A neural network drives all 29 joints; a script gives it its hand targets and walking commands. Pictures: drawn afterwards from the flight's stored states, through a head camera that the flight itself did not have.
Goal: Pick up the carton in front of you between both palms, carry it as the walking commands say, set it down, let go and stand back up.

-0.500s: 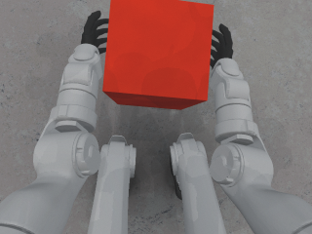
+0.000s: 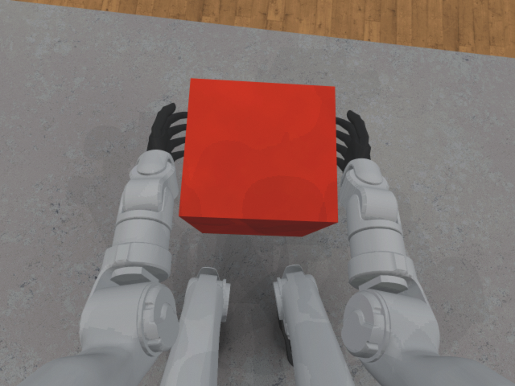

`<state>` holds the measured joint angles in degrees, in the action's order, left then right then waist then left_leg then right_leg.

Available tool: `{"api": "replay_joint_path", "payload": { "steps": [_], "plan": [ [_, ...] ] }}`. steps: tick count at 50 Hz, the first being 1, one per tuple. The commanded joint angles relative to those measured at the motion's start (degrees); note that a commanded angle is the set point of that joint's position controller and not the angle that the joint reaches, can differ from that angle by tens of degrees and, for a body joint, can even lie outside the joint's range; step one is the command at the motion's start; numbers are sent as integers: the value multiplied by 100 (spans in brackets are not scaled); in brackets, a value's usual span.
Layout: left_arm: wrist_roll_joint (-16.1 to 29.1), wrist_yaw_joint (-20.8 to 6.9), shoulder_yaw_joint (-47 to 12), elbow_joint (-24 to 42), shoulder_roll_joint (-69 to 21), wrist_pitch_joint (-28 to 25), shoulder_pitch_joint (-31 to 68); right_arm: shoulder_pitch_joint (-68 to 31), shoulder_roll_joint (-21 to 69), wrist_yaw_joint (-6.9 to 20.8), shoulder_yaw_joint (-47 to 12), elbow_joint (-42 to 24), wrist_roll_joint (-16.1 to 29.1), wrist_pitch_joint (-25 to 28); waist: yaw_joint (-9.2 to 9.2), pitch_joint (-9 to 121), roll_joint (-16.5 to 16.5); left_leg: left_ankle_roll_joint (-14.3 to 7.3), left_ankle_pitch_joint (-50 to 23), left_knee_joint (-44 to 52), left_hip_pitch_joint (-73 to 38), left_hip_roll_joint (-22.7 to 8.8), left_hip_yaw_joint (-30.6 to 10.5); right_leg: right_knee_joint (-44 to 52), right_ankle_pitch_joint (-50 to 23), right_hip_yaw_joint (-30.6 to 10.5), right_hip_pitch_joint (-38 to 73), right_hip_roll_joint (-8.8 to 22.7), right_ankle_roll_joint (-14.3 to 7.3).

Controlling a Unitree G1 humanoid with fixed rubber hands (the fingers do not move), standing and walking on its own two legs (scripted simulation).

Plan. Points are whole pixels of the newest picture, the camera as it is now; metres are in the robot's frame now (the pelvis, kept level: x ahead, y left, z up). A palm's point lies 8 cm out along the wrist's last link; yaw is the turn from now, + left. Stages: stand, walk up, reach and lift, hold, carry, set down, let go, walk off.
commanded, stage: reach and lift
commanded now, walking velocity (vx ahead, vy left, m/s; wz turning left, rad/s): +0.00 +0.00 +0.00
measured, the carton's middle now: (257, 172) +0.45 -0.01 -0.12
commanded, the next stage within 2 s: hold in 1.94 s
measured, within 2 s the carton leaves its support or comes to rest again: neither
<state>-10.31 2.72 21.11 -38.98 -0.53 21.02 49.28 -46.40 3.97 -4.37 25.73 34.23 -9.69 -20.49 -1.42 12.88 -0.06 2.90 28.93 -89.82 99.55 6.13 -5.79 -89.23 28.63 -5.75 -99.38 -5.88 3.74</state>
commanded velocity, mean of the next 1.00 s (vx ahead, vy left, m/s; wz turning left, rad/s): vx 0.00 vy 0.00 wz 0.00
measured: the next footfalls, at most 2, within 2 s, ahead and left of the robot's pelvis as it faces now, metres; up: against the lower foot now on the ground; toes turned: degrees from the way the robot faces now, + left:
none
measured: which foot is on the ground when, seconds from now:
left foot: down 0.00-1.00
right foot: down 0.00-1.00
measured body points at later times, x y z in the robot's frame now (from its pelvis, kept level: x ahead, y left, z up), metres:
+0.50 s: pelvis +0.05 +0.00 +0.14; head +0.15 +0.00 +0.58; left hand +0.42 +0.15 +0.10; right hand +0.41 -0.16 +0.11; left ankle +0.09 +0.13 -0.52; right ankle +0.09 -0.13 -0.52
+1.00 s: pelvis +0.08 -0.01 +0.22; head +0.04 +0.00 +0.66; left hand +0.37 +0.15 +0.23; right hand +0.38 -0.16 +0.23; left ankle +0.09 +0.13 -0.52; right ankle +0.09 -0.13 -0.52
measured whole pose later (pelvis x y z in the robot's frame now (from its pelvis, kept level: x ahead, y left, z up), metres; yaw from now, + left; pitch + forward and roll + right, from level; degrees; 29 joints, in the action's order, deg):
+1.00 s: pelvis +0.08 -0.01 +0.22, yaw +0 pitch -1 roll +0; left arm -14.9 0.9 14.8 -22.6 -8.6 33.9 14.7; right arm -15.3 8.7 -0.7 15.1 22.8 -14.8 -33.3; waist 0.0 4.4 -0.2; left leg 0.8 13.4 -26.3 11.5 2.6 -8.2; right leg -26.8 13.4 -8.3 -11.9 -2.6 0.7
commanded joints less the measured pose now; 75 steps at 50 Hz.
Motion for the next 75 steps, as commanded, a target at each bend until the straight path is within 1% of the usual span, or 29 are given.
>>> {"api": "replay_joint_path", "payload": {
  "steps": [1, 7, 12, 19, 24, 29, 34, 41, 44, 48, 51, 53, 56, 61, 67, 75],
  "plan": [
    [929, -1404, -3140, 5, -6403, -169, 3298, -3447, 6158, 1526, -3545, 333, 920, 14, -1, 4936, 184, -84, -1263, 1371, -3387, 400, 799, 1268, -1298, 853, 3252, -443, -143],
    [796, -1376, -3086, -48, -6468, -274, 2603, -2751, 6192, 1513, -3494, 444, 773, 129, 11, 4296, 119, -124, -1320, 2048, -4035, 367, 634, 1960, -1320, 693, 3866, -402, -177],
    [718, -1364, -3121, 0, -6489, -365, 2030, -2154, 6206, 1506, -3506, 450, 665, 221, 18, 3865, 88, -167, -1483, 2633, -4644, 321, 494, 2549, -1478, 552, 4489, -338, -214],
    [679, -1345, -3341, 214, -6524, -436, 1261, -1352, 6221, 1508, -3711, 317, 607, 296, 34, 3346, 85, -206, -1827, 3480, -5628, 237, 322, 3388, -1828, 363, 5523, -239, -264],
    [691, -1346, -3537, 431, -6540, -392, 705, -793, 6219, 1522, -3900, 164, 588, 255, 49, 2904, 81, -211, -2180, 4130, -6402, 165, 215, 4021, -2178, 246, 6316, -178, -292],
    [729, -1379, -3706, 671, -6499, -238, 164, -249, 6198, 1558, -4084, -31, 588, 106, 74, 2418, 56, -212, -2656, 4779, -7201, 91, 126, 4668, -2645, 152, 7131, -117, -299],
    [786, -1432, -3872, 987, -6476, 59, -316, 237, 6185, 1596, -4260, -327, 641, -185, 94, 1897, 29, -212, -3059, 5435, -7977, 24, 86, 5339, -3075, 107, 7953, -40, -292],
    [898, -1515, -4143, 1616, -6412, 661, -734, 692, 6161, 1684, -4558, -950, 786, -782, 129, 1085, -19, -196, -3163, 6273, -8907, -35, 94, 6173, -3237, 71, 8902, 48, -268],
    [897, -1544, -4089, 1804, -6340, 948, -815, 774, 6121, 1719, -4514, -1094, 792, -1053, 150, 574, -32, -204, -2892, 6571, -9066, -52, 118, 6467, -2997, 82, 9096, 66, -273],
    [738, -1613, -3749, 1684, -6221, 1214, -798, 723, 5978, 1771, -4173, -978, 631, -1310, 148, -134, -46, -245, -2222, 6814, -9035, -71, 155, 6725, -2303, 111, 9060, 90, -298],
    [605, -1680, -3456, 1493, -6174, 1261, -468, 424, 5944, 1818, -3845, -784, 492, -1360, 148, -413, -36, -278, -1729, 6829, -8938, -89, 194, 6762, -1785, 143, 8946, 111, -338],
    [647, -1723, -3488, 1532, -6267, 1228, -157, 138, 6048, 1852, -3866, -820, 513, -1332, 140, -280, -22, -290, -1620, 6793, -8980, -95, 207, 6734, -1651, 170, 8970, 114, -360],
    [701, -1749, -3581, 1624, -6380, 1193, 180, -189, 6154, 1885, -3947, -901, 566, -1298, 126, 17, -4, -287, -1672, 6742, -9070, -95, 218, 6676, -1724, 190, 9072, 113, -360],
    [699, -1736, -3607, 1593, -6428, 1204, 268, -330, 6143, 1897, -3987, -896, 570, -1301, 128, 175, 13, -264, -1669, 6771, -9145, -97, 226, 6669, -1729, 218, 9164, 106, -342],
    [670, -1712, -3583, 1635, -6374, 1274, 88, -190, 6050, 1895, -3986, -955, 551, -1359, 135, 195, 12, -231, -1974, 6848, -9319, -91, 222, 6753, -1992, 224, 9274, 78, -328],
    [755, -1665, -3738, 2024, -6295, 1385, -297, 207, 5946, 1867, -4127, -1322, 634, -1461, 137, 248, 13, -200, -2593, 6934, -9552, -61, 210, 6840, -2588, 196, 9532, 37, -305]
  ]
}}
